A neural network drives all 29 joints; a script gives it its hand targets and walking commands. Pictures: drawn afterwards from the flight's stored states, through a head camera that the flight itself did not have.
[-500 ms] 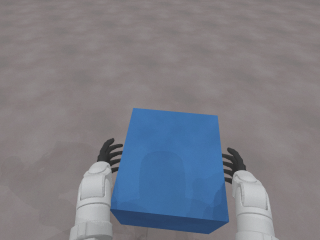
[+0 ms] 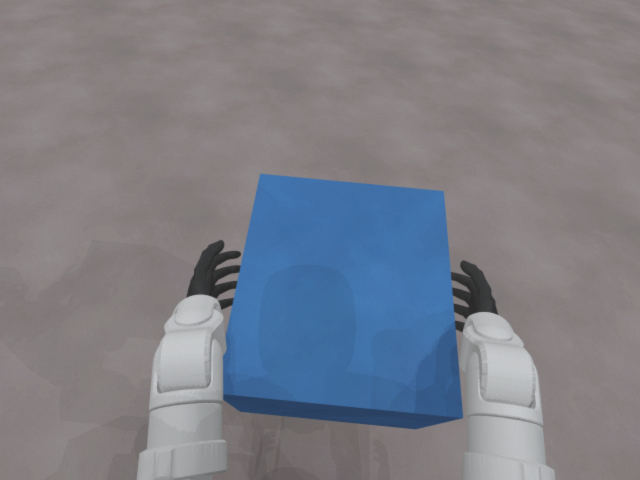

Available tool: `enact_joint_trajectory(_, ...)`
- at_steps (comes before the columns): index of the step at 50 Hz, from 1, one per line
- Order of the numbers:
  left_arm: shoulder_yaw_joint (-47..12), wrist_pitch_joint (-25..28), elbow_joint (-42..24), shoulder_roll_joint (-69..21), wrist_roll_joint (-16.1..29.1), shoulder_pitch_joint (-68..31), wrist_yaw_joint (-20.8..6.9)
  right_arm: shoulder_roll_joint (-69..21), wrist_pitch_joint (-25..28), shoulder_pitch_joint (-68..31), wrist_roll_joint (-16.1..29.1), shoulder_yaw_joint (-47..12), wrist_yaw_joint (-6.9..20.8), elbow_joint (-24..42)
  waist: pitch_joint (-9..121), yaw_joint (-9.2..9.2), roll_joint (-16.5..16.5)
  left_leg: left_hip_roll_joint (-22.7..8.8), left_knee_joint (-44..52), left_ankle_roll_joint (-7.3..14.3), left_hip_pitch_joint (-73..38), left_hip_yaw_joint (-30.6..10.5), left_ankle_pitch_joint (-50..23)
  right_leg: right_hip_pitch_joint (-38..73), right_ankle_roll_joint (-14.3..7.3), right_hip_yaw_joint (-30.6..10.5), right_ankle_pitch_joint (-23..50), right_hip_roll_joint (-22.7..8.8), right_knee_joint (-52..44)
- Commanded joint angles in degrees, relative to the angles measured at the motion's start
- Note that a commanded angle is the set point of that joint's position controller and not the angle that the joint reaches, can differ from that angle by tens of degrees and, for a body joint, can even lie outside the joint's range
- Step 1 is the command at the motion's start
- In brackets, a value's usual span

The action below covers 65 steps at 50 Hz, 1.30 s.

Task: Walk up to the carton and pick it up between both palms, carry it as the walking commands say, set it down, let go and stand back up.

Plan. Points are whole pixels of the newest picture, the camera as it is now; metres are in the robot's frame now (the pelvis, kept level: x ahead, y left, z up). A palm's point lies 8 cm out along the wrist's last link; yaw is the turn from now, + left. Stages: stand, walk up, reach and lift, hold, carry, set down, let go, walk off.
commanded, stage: carry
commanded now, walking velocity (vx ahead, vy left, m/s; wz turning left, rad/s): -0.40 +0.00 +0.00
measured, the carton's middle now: (339, 304) +0.36 -0.01 -0.01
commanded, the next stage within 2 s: none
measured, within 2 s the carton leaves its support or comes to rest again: neither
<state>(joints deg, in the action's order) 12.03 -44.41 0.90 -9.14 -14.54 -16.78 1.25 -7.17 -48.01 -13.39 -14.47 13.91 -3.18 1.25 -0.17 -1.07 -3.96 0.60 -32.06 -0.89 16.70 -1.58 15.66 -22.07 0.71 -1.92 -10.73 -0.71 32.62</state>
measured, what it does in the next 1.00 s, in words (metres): walks backwards: right foot, then left foot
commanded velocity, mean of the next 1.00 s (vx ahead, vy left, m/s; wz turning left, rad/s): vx -0.06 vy -0.06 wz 0.00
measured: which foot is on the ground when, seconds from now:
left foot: down 0.00-0.48, up 0.50-0.74, down 0.76-1.00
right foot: down 0.00-0.18, up 0.20-0.46, down 0.48-1.00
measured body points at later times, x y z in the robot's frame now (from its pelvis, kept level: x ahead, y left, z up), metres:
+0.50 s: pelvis -0.14 -0.02 -0.01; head -0.15 -0.02 +0.44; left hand +0.14 +0.14 +0.10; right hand +0.12 -0.20 +0.08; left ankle -0.01 +0.13 -0.73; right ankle -0.20 -0.13 -0.73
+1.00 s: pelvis -0.23 -0.04 +0.00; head -0.27 -0.03 +0.45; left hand +0.03 +0.13 +0.11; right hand +0.02 -0.21 +0.10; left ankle -0.22 +0.10 -0.73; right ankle -0.20 -0.13 -0.73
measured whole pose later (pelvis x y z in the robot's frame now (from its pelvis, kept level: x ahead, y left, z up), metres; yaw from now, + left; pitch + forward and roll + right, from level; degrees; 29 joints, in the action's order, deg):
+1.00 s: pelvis -0.23 -0.04 +0.00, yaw +0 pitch +3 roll +0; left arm 5.5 -71.1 -23.4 -7.6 -10.0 -7.5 6.0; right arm -7.3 -74.4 -4.5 -8.7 7.4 -9.0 25.8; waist 8.8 -0.4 -0.8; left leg -4.3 -32.0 -2.2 19.1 4.0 15.3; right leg -20.2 -2.2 3.4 -14.0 0.8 31.6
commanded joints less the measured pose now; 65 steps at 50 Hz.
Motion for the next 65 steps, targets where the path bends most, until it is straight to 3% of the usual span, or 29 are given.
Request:
enact_joint_trajectory(1, -47.52, -10.34, -18.08, -53.82, 25.13, -16.29, -11.39, -53.55, -5.88, -27.84, 29.49, -49.98, 14.33, 22.52, 28.00, 0.83, -2.15, -2.36, -12.79, 0.94, 4.91, 1.65, -14.89, 14.46, -7.19, -9.03, 47.33, -14.59, 1.13)
enact_joint_trajectory(3, -47.37, -14.09, -20.73, -54.68, 25.35, -11.85, -9.84, -54.72, -9.74, -26.58, 30.74, -51.98, 12.63, 27.67, 28.38, 1.04, -9.58, -0.35, -15.31, 1.06, 5.22, 2.42, 8.67, 12.34, -8.81, -11.33, 46.12, -18.31, -2.89)
enact_joint_trajectory(6, -45.62, -19.07, -22.94, -54.05, 25.25, -7.35, -8.08, -54.43, -14.89, -24.43, 31.70, -52.80, 10.99, 32.05, 26.08, 1.72, -8.67, -2.79, -6.98, 2.99, -1.18, 0.12, 3.19, 2.03, -5.88, -6.18, 27.56, -14.35, -0.61)
enact_joint_trajectory(7, -45.37, -20.49, -23.74, -53.73, 25.36, -6.39, -7.57, -53.92, -16.43, -23.90, 31.96, -52.31, 10.83, 32.68, 24.33, 1.64, -2.05, -5.40, -1.22, 3.71, -2.46, -3.36, -8.23, -1.79, -3.75, -2.73, 17.55, -9.94, 3.69)
enact_joint_trajectory(8, -45.33, -21.81, -25.22, -53.41, 25.57, -6.34, -7.03, -52.69, -17.87, -23.75, 32.21, -51.65, 10.62, 33.28, 22.53, 1.56, 11.98, -15.05, 6.19, 7.46, -2.15, -14.06, -25.82, -6.86, -0.86, 4.01, -0.11, -2.17, 15.01)
enact_joint_trajectory(9, -45.03, -23.19, -25.92, -52.42, 25.50, -6.42, -6.42, -51.53, -19.27, -22.04, 32.45, -50.63, 10.36, 32.83, 22.66, 2.13, 23.30, -24.37, 9.86, 14.04, 1.31, -22.24, -36.75, -10.18, 0.44, 6.77, -21.07, 1.73, 32.68)
enact_joint_trajectory(10, -45.30, -24.05, -26.55, -51.87, 25.89, -8.62, -6.05, -51.55, -20.50, -21.24, 32.49, -49.65, 10.33, 31.39, 20.90, 2.17, 19.09, -23.84, 12.53, 15.15, 7.53, -21.52, -24.51, -7.46, 0.34, 1.68, -20.59, 1.15, 41.90)
enact_joint_trajectory(12, -46.36, -25.53, -28.92, -53.83, 27.43, -12.44, -5.83, -53.76, -21.86, -23.17, 33.13, -48.79, 10.32, 33.03, 17.29, 1.25, 13.46, -19.08, 16.44, 11.50, 12.61, -16.04, 4.83, -8.47, -0.84, 0.59, -13.86, 0.37, 43.63)
enact_joint_trajectory(14, -46.31, -26.78, -28.68, -54.53, 28.25, -12.42, -5.35, -53.63, -22.97, -23.05, 33.00, -46.93, 9.95, 32.20, 17.08, 0.48, 13.53, -14.29, 14.49, 6.51, 7.12, -9.14, 2.54, -9.15, -1.03, 3.01, -11.08, 0.02, 33.57)
enact_joint_trajectory(17, -45.99, -27.63, -28.70, -53.29, 29.60, -10.99, -5.28, -52.05, -23.23, -20.90, 31.89, -45.48, 8.42, 33.32, 20.92, 1.34, 14.80, -17.19, 14.25, 7.09, -1.72, -13.14, -6.63, -4.30, 0.41, 4.09, -18.87, 2.49, 18.31)
enact_joint_trajectory(19, -45.38, -28.22, -27.32, -52.55, 29.87, -9.10, -5.44, -51.03, -23.70, -18.84, 30.82, -45.23, 7.65, 32.71, 22.91, 1.51, 16.45, -18.72, 14.70, 7.75, -4.05, -13.81, -4.99, -0.27, -0.02, 4.21, -21.22, 2.88, 7.22)
enact_joint_trajectory(21, -44.10, -28.65, -26.20, -51.99, 29.89, -7.64, -5.74, -50.56, -24.24, -17.73, 30.34, -45.79, 7.10, 32.00, 23.87, 0.75, 15.34, -16.87, 13.59, 4.51, -2.53, -10.34, 0.47, 9.25, -0.69, 7.37, -14.93, 4.03, -10.91)
enact_joint_trajectory(22, -43.33, -28.62, -26.10, -52.05, 30.05, -7.33, -5.89, -50.86, -24.35, -17.93, 30.40, -46.41, 6.90, 31.95, 24.32, 0.47, 9.00, -12.96, 7.98, 1.59, -0.97, -5.80, 2.37, 14.25, -1.16, 5.61, -14.61, 2.50, -18.81)
enact_joint_trajectory(23, -42.70, -28.35, -26.54, -52.19, 30.12, -7.81, -6.20, -50.76, -24.31, -19.10, 30.44, -46.97, 6.95, 32.74, 21.87, 0.17, -3.89, -8.20, -1.91, -0.77, 7.10, -0.57, 5.96, 16.54, -3.14, -5.56, -15.20, -5.83, -21.53)
enact_joint_trajectory(24, -42.30, -27.98, -26.74, -52.15, 29.98, -8.37, -6.53, -50.64, -24.33, -20.14, 30.36, -47.74, 7.01, 34.32, 18.68, 0.72, -17.38, -2.72, -12.79, -3.40, 17.19, 6.76, 12.76, 14.99, -7.08, -14.50, -2.81, -16.35, -18.27)
enact_joint_trajectory(25, -42.24, -27.79, -25.51, -53.61, 29.50, -7.82, -6.61, -51.15, -24.25, -23.22, 31.21, -48.93, 7.20, 35.15, 15.35, 0.66, -13.55, -4.37, -20.78, -2.53, 15.70, 5.04, 13.97, 4.67, -10.24, -10.67, 3.72, -19.01, -16.74)
enact_joint_trajectory(27, -41.27, -27.64, -26.01, -53.82, 28.98, -9.05, -6.92, -53.36, -23.97, -26.54, 32.82, -50.36, 7.56, 34.80, 13.23, 0.77, -3.72, -3.81, -29.12, -1.39, 11.62, 4.21, 7.00, 1.63, -8.97, -2.29, 10.09, -13.05, -14.94)
enact_joint_trajectory(28, -41.39, -27.57, -25.96, -53.60, 28.62, -8.57, -6.91, -53.18, -23.80, -26.61, 33.05, -50.75, 7.59, 34.86, 13.51, 0.88, -1.42, -4.02, -28.01, -1.12, 11.61, 4.40, 5.45, 4.03, -8.07, 0.39, 13.38, -10.96, -12.35)
enact_joint_trajectory(33, -41.15, -27.49, -25.64, -50.83, 27.05, -4.87, -5.42, -49.82, -24.66, -21.79, 33.11, -49.61, 7.50, 32.60, 18.89, 0.23, -4.56, -2.86, -6.16, -0.94, 11.52, 7.90, 9.55, 16.20, -9.29, -4.82, 37.83, -11.79, -5.06)
enact_joint_trajectory(35, -41.75, -27.44, -25.64, -50.75, 27.46, -4.52, -5.25, -49.81, -24.60, -20.11, 33.01, -49.07, 7.76, 32.47, 22.07, 1.37, -2.85, -3.79, 8.87, -0.64, 1.29, 8.41, -4.10, 14.50, -7.03, -2.85, 33.72, -10.20, -1.91)
enact_joint_trajectory(37, -42.63, -27.27, -26.44, -51.52, 28.34, -5.34, -5.27, -50.49, -24.03, -20.62, 33.15, -48.37, 7.82, 33.25, 26.96, 1.16, 2.18, -9.19, 5.76, -0.06, -10.83, 3.17, -20.43, 8.05, -3.83, -1.64, 27.68, -7.71, 0.02)
enact_joint_trajectory(38, -43.35, -27.08, -27.80, -51.81, 28.87, -6.65, -5.30, -50.68, -23.69, -21.05, 33.37, -48.46, 7.86, 34.08, 26.90, 0.84, 6.10, -12.29, 3.00, 0.85, -14.22, 0.71, -33.12, 3.65, -2.80, -0.53, 17.73, -5.95, 0.31)
enact_joint_trajectory(39, -43.63, -27.00, -28.47, -51.98, 28.84, -7.22, -5.34, -50.98, -23.53, -21.39, 33.75, -48.78, 7.96, 34.76, 26.24, 0.59, 8.56, -13.61, 2.21, 1.41, -15.77, 0.29, -38.30, 0.82, -2.32, 0.48, 8.61, -4.19, -0.79)
enact_joint_trajectory(40, -44.29, -26.99, -29.15, -52.21, 29.16, -8.16, -5.44, -51.45, -23.23, -20.98, 33.49, -48.47, 7.98, 34.67, 26.34, 0.78, 10.04, -13.54, 1.98, 2.00, -12.89, 0.97, -35.91, 2.99, -2.13, 1.26, 6.98, -3.68, -2.47)
enact_joint_trajectory(43, -45.63, -26.95, -29.46, -52.34, 29.43, -11.09, -5.87, -51.71, -22.99, -20.12, 32.10, -47.84, 8.12, 32.92, 21.26, 1.26, 7.36, -10.11, 5.52, 0.74, -1.45, 3.06, -10.45, 7.23, -2.61, -0.04, 8.72, -5.75, -5.83)
enact_joint_trajectory(45, -45.11, -27.27, -28.30, -51.41, 28.97, -10.33, -5.93, -50.74, -23.33, -19.58, 31.54, -47.72, 8.17, 32.09, 18.26, 1.46, 5.56, -8.81, 6.22, 0.35, -0.54, 3.29, -3.40, 4.55, -3.00, -1.38, 4.78, -6.66, -8.34)
enact_joint_trajectory(49, -43.13, -28.05, -24.77, -49.95, 27.91, -8.81, -6.18, -49.43, -24.24, -20.57, 31.06, -48.05, 8.07, 31.31, 15.33, 1.37, 1.23, -8.53, 7.09, 0.49, 0.43, 2.87, 0.77, 1.95, -2.92, -1.96, -4.68, -6.68, -11.50)
enact_joint_trajectory(54, -41.90, -28.31, -23.09, -49.07, 27.41, -9.22, -6.45, -49.16, -24.77, -21.11, 30.70, -47.87, 8.17, 29.61, 12.80, 1.37, 0.97, -7.36, 7.60, 0.48, 1.42, 2.98, 4.20, -1.56, -2.72, -2.98, -14.32, -6.75, -14.02)
enact_joint_trajectory(65, -43.18, -27.66, -24.21, -50.39, 27.96, -11.07, -6.50, -50.27, -23.86, -21.91, 31.12, -47.67, 8.80, 29.52, 13.98, 1.09, 4.93, -8.09, 10.59, 0.63, 3.29, 1.10, 7.37, 0.86, -2.30, -1.33, -11.17, -5.50, -11.04)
